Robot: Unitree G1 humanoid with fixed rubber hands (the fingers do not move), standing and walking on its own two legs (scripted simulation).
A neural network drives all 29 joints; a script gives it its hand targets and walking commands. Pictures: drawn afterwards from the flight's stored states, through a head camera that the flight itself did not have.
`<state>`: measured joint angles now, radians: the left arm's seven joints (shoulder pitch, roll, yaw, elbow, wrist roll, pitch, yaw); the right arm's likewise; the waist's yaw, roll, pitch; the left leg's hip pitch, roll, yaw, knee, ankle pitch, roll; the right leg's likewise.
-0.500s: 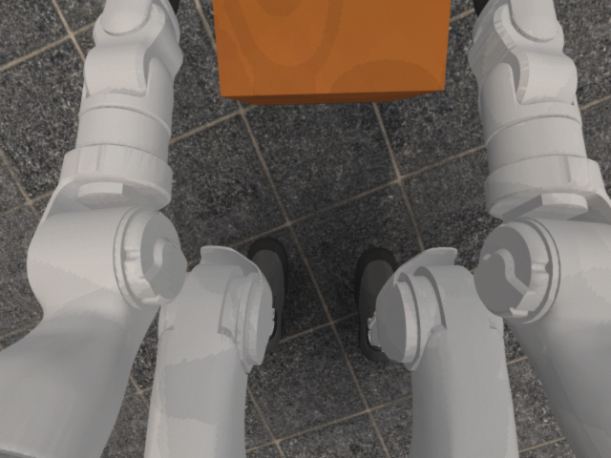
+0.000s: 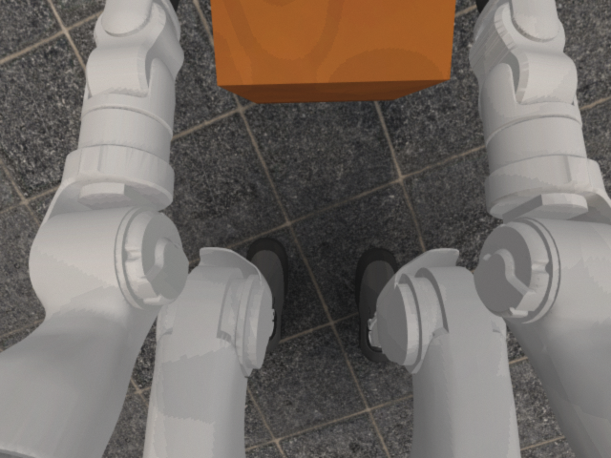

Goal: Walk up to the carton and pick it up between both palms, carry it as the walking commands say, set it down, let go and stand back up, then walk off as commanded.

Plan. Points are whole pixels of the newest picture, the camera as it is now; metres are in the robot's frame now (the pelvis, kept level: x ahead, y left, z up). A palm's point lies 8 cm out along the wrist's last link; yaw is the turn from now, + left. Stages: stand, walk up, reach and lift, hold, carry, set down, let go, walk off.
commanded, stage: set down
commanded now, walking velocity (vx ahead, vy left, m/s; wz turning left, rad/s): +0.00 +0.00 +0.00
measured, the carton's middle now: (326, 3) +0.57 +0.01 -0.27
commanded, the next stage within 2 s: none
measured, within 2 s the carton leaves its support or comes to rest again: neither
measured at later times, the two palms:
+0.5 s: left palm (157, 54) +0.50 +0.19 -0.22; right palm (502, 54) +0.51 -0.17 -0.22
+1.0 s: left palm (123, 25) +0.52 +0.20 -0.18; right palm (532, 30) +0.52 -0.18 -0.18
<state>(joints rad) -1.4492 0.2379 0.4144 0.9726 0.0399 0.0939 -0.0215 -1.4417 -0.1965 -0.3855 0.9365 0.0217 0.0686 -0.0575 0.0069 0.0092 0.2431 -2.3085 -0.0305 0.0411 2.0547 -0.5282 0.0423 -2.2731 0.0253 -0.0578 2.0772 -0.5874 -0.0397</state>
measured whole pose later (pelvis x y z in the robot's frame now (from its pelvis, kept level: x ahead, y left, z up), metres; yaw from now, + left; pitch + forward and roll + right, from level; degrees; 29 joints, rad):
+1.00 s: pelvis -0.03 +0.00 -0.01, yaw +0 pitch +32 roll +0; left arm -1.41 0.46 0.09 0.84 -0.27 0.18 0.12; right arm -1.43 -0.39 -0.09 0.83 0.21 0.18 -0.17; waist 0.01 0.00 0.53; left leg -2.19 -0.01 0.05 2.09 -0.47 0.04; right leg -2.16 0.04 -0.06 2.12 -0.52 -0.04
